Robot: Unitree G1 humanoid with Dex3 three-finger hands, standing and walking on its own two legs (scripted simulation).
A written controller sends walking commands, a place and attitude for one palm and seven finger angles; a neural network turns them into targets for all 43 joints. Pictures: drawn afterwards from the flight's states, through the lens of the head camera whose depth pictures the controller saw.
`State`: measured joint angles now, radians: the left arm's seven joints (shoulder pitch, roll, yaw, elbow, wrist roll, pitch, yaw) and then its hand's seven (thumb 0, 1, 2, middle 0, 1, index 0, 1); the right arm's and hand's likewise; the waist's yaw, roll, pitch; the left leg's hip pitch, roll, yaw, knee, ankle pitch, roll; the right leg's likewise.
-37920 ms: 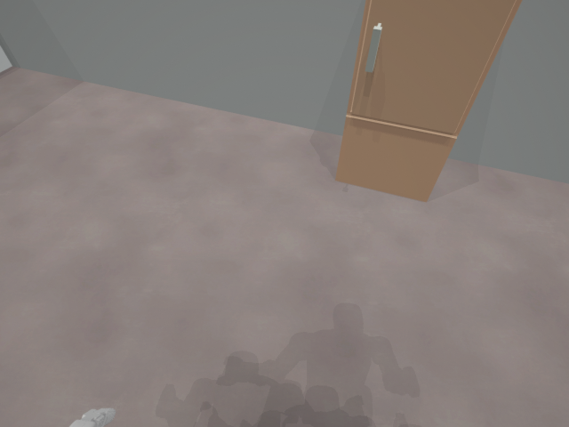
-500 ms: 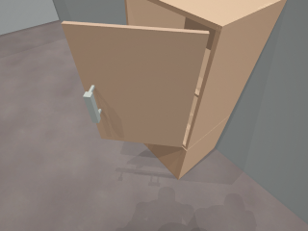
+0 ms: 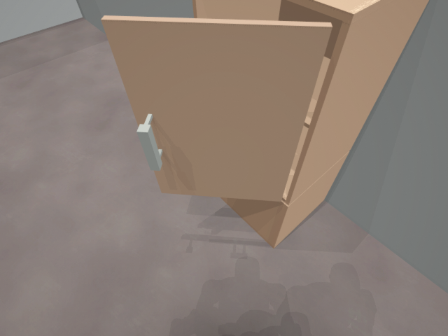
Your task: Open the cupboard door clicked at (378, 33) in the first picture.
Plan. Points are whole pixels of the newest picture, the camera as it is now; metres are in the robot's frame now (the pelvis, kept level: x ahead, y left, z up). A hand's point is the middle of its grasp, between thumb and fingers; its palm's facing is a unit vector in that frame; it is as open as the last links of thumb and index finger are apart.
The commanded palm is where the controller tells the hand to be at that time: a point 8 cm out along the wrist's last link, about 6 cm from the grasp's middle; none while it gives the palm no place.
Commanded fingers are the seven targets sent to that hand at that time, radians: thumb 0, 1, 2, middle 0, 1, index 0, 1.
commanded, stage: come to a stop and stand still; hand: left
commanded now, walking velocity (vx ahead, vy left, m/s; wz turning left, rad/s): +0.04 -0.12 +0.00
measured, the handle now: (152, 142) +0.56 +0.24 -0.05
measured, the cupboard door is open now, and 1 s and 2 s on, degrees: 43 43 43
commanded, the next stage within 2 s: look again from close up in 0.84 s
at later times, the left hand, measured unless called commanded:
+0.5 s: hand out of the picture +0.02 +0.17 -0.17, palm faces +0.00 -0.98 -0.20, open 7.3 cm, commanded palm none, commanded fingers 0.00 0.90 0.90 -0.20 -0.30 -0.20 -0.30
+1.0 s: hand out of the picture +0.02 +0.17 -0.17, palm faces +0.01 -0.98 -0.17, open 7.3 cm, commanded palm none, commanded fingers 0.00 0.90 0.90 -0.20 -0.30 -0.20 -0.30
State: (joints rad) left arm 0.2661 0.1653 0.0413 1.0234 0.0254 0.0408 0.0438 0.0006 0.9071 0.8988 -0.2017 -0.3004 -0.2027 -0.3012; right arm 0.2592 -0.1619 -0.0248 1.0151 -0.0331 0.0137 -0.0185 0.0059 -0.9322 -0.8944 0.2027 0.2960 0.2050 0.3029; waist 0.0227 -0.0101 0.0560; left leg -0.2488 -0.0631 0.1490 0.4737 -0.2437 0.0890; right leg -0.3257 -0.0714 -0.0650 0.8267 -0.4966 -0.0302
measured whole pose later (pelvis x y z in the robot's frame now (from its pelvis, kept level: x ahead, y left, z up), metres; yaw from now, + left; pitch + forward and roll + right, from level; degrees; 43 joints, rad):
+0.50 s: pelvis +0.02 +0.00 +0.00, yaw +0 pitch +0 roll +0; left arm 0.29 0.14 -0.03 1.09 0.01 -0.02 0.05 0.01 0.92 0.90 -0.20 -0.30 -0.20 -0.30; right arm 0.31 -0.15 0.03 1.08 -0.02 -0.02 -0.02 0.01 -0.92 -0.89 0.20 0.30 0.20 0.30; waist -0.01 0.02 0.03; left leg -0.23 -0.02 0.13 0.52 -0.30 0.07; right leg -0.16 -0.01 -0.08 0.51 -0.35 -0.02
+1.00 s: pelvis +0.02 +0.00 +0.01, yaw +0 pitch -1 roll +0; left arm 0.28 0.16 -0.02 1.10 0.01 -0.01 0.04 0.00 0.91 0.90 -0.20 -0.30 -0.20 -0.30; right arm 0.24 -0.16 0.03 1.13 -0.01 -0.03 -0.03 0.01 -0.92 -0.89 0.20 0.30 0.20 0.30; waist 0.01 -0.03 0.04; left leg -0.17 -0.03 0.13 0.43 -0.26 0.07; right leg -0.11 -0.01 -0.07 0.44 -0.32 -0.01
